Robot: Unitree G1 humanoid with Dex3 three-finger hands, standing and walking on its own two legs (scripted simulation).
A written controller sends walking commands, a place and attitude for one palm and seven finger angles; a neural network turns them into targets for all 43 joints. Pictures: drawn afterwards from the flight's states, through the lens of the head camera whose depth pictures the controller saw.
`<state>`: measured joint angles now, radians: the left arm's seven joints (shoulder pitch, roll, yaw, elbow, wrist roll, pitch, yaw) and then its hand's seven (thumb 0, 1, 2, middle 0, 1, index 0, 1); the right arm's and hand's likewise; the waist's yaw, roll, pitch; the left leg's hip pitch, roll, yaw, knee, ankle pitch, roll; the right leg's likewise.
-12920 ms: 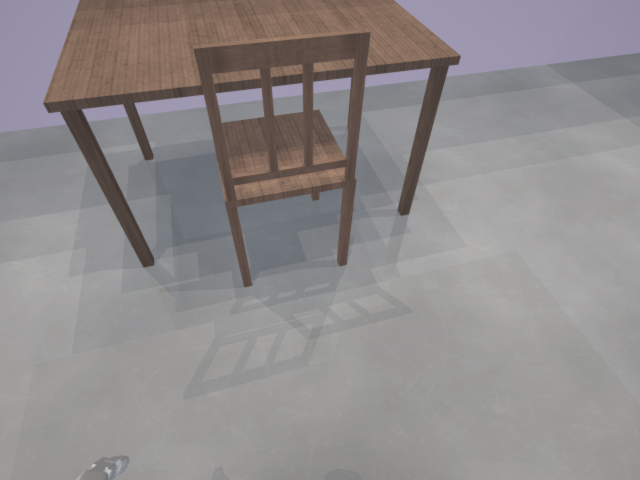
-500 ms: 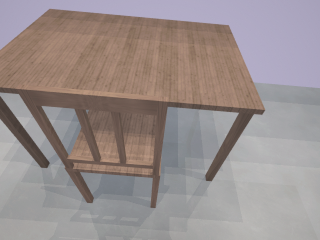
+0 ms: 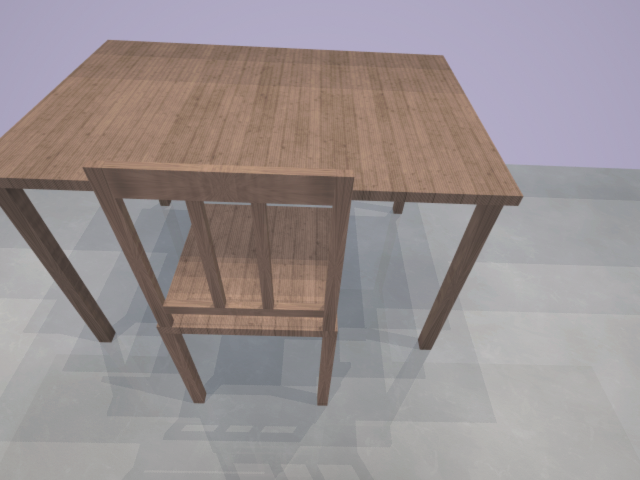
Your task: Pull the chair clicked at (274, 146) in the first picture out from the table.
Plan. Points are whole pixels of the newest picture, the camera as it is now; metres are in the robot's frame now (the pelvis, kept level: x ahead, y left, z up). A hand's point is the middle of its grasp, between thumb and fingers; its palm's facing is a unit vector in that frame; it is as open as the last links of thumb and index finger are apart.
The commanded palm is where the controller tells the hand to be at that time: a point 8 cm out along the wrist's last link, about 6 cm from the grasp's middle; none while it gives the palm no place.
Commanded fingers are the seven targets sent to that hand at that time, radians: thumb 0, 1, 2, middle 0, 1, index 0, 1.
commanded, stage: come to a stop and stand still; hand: left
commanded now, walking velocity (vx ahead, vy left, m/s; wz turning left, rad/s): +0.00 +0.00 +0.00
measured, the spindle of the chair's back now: (209, 258) +0.51 +0.23 -0.08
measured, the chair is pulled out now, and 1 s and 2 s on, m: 0.00 0.00 0.00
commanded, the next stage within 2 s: look again from close up in 1.24 s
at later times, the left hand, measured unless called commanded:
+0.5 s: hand out of the picture -0.13 +0.20 -0.20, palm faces +0.11 -0.99 -0.13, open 7.4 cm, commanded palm none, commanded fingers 0.00 0.90 0.90 -0.20 -0.30 -0.20 -0.30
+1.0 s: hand out of the picture -0.14 +0.33 -0.19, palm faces +0.01 -0.98 -0.19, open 7.4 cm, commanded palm none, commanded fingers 0.00 0.90 0.90 -0.20 -0.30 -0.20 -0.30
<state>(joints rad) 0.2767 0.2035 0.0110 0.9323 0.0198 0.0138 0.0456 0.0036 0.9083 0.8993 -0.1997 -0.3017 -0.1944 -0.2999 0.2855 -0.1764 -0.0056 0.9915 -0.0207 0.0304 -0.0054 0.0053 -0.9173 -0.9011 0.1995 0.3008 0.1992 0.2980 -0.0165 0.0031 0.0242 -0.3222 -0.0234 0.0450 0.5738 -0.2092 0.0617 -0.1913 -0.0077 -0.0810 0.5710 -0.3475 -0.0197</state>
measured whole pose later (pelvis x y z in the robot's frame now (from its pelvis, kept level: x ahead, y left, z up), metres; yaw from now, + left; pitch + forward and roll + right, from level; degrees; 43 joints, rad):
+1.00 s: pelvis -0.16 +0.14 -0.01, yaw -1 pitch -2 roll +1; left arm 0.34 0.23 0.06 0.97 0.03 0.05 0.03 0.01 0.91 0.90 -0.20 -0.30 -0.19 -0.30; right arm 0.36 -0.13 -0.01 1.01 -0.03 0.00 -0.03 0.00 -0.91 -0.90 0.20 0.30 0.20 0.30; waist -0.01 -0.11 0.02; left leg -0.28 -0.04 0.05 0.65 -0.35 0.04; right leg -0.46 0.00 0.05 1.05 -0.44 -0.02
